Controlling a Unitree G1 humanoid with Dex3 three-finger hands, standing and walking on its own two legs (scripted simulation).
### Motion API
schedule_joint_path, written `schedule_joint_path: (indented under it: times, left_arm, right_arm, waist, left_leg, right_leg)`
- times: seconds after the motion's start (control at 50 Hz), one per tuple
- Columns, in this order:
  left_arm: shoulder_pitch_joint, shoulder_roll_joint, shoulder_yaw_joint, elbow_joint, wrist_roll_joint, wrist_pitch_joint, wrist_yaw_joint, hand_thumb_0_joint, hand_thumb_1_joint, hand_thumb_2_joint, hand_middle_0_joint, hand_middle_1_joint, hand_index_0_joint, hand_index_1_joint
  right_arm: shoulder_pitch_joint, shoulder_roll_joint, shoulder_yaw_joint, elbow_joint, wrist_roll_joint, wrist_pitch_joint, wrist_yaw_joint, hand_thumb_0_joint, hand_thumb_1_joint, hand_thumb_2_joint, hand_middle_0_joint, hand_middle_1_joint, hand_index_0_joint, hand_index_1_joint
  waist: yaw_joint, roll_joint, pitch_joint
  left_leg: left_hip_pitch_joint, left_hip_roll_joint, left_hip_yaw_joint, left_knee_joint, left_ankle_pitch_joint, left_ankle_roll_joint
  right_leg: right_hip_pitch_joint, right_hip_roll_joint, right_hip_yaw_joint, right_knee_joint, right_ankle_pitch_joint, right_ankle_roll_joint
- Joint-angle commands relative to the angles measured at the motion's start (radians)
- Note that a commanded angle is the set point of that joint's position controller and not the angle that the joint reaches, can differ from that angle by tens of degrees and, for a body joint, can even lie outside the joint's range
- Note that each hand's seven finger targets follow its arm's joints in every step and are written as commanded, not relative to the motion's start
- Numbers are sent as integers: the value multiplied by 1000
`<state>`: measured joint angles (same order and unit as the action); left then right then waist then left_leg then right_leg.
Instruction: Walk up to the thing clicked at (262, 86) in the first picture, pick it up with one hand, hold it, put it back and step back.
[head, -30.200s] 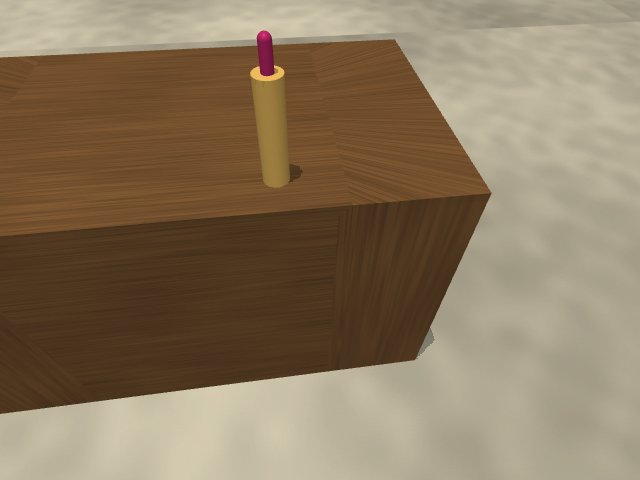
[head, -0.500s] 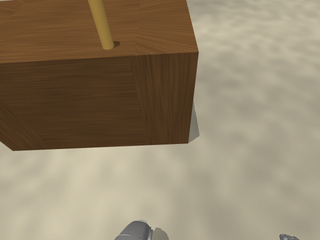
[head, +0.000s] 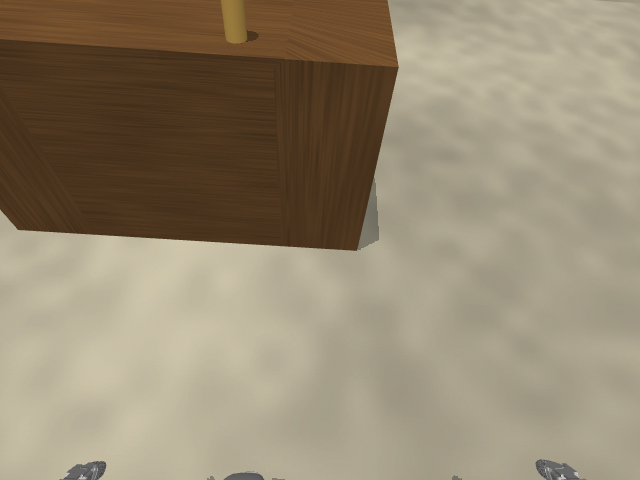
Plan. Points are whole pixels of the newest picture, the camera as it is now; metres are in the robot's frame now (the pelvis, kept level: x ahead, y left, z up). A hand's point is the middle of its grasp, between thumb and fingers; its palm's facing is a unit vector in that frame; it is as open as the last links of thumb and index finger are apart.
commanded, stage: step back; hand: left
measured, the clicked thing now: out of the picture +1.05 +0.24 +0.13
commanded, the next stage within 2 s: stand in 1.34 s
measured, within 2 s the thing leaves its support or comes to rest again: neither
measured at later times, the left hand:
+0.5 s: hand out of the picture +0.03 +0.30 -0.14, palm faces -0.02 -0.91 -0.41, open 7.4 cm
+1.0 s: hand out of the picture +0.13 +0.27 -0.15, palm faces +0.03 -0.95 -0.33, open 7.4 cm
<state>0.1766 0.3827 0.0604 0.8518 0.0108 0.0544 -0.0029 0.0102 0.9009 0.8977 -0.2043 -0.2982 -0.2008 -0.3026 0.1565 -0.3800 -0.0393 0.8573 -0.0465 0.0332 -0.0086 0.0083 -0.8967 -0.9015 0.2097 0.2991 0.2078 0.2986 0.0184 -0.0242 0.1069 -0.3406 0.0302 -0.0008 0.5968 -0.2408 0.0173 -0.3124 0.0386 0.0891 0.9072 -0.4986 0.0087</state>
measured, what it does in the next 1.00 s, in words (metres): steps on the spot: right foot, then left foot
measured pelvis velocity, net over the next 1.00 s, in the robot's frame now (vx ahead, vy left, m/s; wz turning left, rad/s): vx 0.02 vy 0.02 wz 0.02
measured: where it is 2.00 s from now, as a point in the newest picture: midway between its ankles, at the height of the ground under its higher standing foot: outside the picture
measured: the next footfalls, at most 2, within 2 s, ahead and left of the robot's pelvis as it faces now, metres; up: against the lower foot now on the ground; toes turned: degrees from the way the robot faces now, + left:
right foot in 0.06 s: -0.02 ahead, -0.14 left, +0.00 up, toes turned +1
left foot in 0.32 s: +0.04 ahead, +0.14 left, +0.00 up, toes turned +0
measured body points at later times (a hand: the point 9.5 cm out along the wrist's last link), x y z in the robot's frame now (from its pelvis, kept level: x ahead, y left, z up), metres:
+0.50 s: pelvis -0.03 +0.02 +0.00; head -0.01 +0.03 +0.45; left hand +0.03 +0.35 -0.12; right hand +0.02 -0.29 -0.12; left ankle -0.02 +0.14 -0.73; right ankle -0.05 -0.11 -0.69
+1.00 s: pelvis +0.02 +0.02 +0.00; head +0.04 +0.03 +0.45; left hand +0.13 +0.32 -0.12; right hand +0.10 -0.28 -0.12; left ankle +0.00 +0.14 -0.73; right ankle +0.03 -0.11 -0.73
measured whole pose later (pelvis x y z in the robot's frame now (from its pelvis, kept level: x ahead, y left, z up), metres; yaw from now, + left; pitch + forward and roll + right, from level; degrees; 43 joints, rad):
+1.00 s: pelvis +0.02 +0.02 +0.00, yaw +1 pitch -2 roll +0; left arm 0.07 0.36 0.03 1.02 0.00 0.00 0.00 0.01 0.90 0.90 -0.20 -0.30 -0.20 -0.30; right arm 0.15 -0.34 -0.02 1.07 -0.02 -0.02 0.00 0.01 -0.90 -0.90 0.21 0.30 0.20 0.30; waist 0.01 -0.02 0.06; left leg -0.21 0.00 -0.02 0.56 -0.32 0.00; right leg -0.23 -0.03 -0.03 0.55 -0.29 0.02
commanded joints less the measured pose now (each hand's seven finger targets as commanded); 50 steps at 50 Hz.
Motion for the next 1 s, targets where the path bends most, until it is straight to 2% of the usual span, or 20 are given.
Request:
schedule_joint_path:
  times: [0.0,0.02,0.06,0.08,0.14,0.22,0.32,0.34,0.36,0.4,0.46,0.54,0.6,0.64,0.68,0.78,0.82,0.84,0.88,0.98]
  left_arm:
    - [79,151,44,-1,12,-88,26,0,900,900,-200,-300,-200,-300]
    - [119,178,55,38,22,-101,36,0,900,900,-200,-300,-200,-300]
    - [73,300,82,23,48,-115,43,0,900,900,-200,-300,-200,-300]
    - [19,375,95,-4,51,-109,47,0,900,900,-200,-300,-200,-300]
    - [-81,257,63,-2,28,-120,36,0,900,900,-200,-300,-200,-300]
    - [28,291,72,34,34,-121,25,0,900,900,-200,-300,-200,-300]
    - [-9,238,39,19,27,-94,9,0,900,900,-200,-300,-200,-300]
    - [13,181,22,15,25,-93,8,0,900,900,-200,-300,-200,-300]
    - [-22,140,12,1,10,-95,10,0,900,900,-200,-300,-200,-300]
    - [-38,261,43,15,16,-97,18,0,900,900,-200,-300,-200,-300]
    - [13,216,39,34,12,-105,4,0,900,900,-200,-300,-200,-300]
    - [12,180,38,48,6,-97,0,0,900,900,-200,-300,-200,-300]
    - [72,188,48,95,11,-98,15,0,900,900,-200,-300,-200,-300]
    - [62,283,68,82,29,-105,26,0,900,900,-200,-300,-200,-300]
    - [-118,316,65,36,27,-102,16,0,900,900,-200,-300,-200,-300]
    - [-134,238,42,55,14,-102,14,0,900,900,-200,-300,-200,-300]
    - [-164,221,36,54,1,-91,11,0,900,900,-200,-300,-200,-300]
    - [-153,197,28,52,-6,-88,13,0,900,900,-200,-300,-200,-300]
    - [-127,194,28,80,-16,-78,12,0,900,900,-200,-300,-200,-300]
    - [-151,202,24,104,-10,-87,16,0,900,900,-200,-300,-200,-300]
  right_arm:
    - [3,-250,-77,-45,-2,0,8,0,-900,-900,200,300,200,300]
    - [10,-209,-66,-35,4,7,9,0,-900,-900,200,300,200,300]
    - [13,-125,-37,-63,5,1,14,0,-900,-900,200,300,200,300]
    - [-75,-193,-59,-73,-3,2,2,0,-900,-900,200,300,200,300]
    - [-57,-222,-75,-13,18,-11,26,0,-900,-900,200,300,200,300]
    - [-79,-198,-67,-21,8,-24,39,0,-900,-900,200,300,200,300]
    - [46,-201,-88,51,8,-63,34,0,-900,-900,200,300,200,300]
    - [98,-235,-104,66,1,-72,26,0,-900,-900,200,300,200,300]
    - [137,-323,-118,67,0,-76,23,0,-900,-900,200,300,200,300]
    - [117,-362,-129,58,8,-71,24,0,-900,-900,200,300,200,300]
    - [73,-260,-97,46,4,-82,16,0,-900,-900,200,300,200,300]
    - [35,-246,-83,37,10,-76,10,0,-900,-900,200,300,200,300]
    - [-29,-181,-48,21,32,-56,5,0,-900,-900,200,300,200,300]
    - [7,-102,-20,16,43,-53,-4,0,-900,-900,200,300,200,300]
    - [93,-189,-51,83,29,-39,-14,0,-900,-900,200,300,200,300]
    - [94,-160,-31,135,33,-60,-9,0,-900,-900,200,300,200,300]
    - [126,-165,-37,160,25,-73,-17,0,-900,-900,200,300,200,300]
    - [104,-189,-44,158,20,-78,-21,0,-900,-900,200,300,200,300]
    - [-27,-244,-44,134,24,-80,-17,0,-900,-900,200,300,200,300]
    - [-28,-190,-29,158,30,-76,-19,0,-900,-900,200,300,200,300]
  waist:
    - [-23,216,-181]
    - [-8,142,-179]
    - [-11,-107,-91]
    - [45,-118,-40]
    - [-20,-45,39]
    - [35,-124,17]
    - [-34,-101,-58]
    - [-56,35,-114]
    - [-74,243,-129]
    - [-59,129,-49]
    - [-18,140,-53]
    - [-17,212,-90]
    - [53,137,-117]
    - [48,-116,-133]
    - [-10,-95,-81]
    - [-17,-137,-105]
    - [-45,-99,-144]
    - [-27,-29,-162]
    - [25,46,-154]
    - [-2,84,-197]
  left_leg:
    - [231,142,-140,-53,-92,152]
    - [112,118,-119,67,-41,117]
    - [-297,-58,-65,243,-292,4]
    - [-184,23,-159,292,-323,-15]
    - [-93,7,-133,279,-164,-20]
    - [-97,-12,-83,158,-193,-27]
    - [223,-56,-8,-180,-126,-10]
    - [348,54,-198,-243,-164,28]
    - [368,264,-565,-351,-325,135]
    - [199,333,-611,-370,-414,256]
    - [239,212,-346,-267,-33,178]
    - [108,172,-242,-212,134,150]
    - [-63,96,-142,-59,78,68]
    - [-186,-58,-109,148,-162,-7]
    - [-5,-7,-87,272,-353,-21]
    - [47,-5,-34,14,-167,-14]
    - [168,5,-53,-170,115,-8]
    - [190,62,-126,-177,295,13]
    - [90,156,-215,-158,279,87]
    - [134,79,-98,-115,451,18]
  right_leg:
    - [86,1,-118,-619,110,0]
    - [214,-27,-39,-694,205,-10]
    - [315,-274,393,-633,120,-92]
    - [16,-446,513,-647,-34,-238]
    - [-28,-275,234,-610,-8,-171]
    - [43,-257,214,-598,-68,-167]
    - [-52,-192,56,-401,90,-125]
    - [-151,-130,-21,-203,162,-88]
    - [-310,-9,-141,0,-31,-38]
    - [-242,-83,-19,53,-106,-46]
    - [-211,-104,-43,-49,-14,-42]
    - [13,-62,-106,-245,91,-30]
    - [270,-34,-121,-465,309,-34]
    - [289,-287,278,-605,195,-108]
    - [-5,-425,373,-639,-32,-245]
    - [94,-281,104,-486,445,-155]
    - [86,-234,27,-385,601,-100]
    - [88,-188,-21,-322,613,-66]
    - [131,-103,-73,-353,325,-29]
    - [223,-159,-46,-382,578,-58]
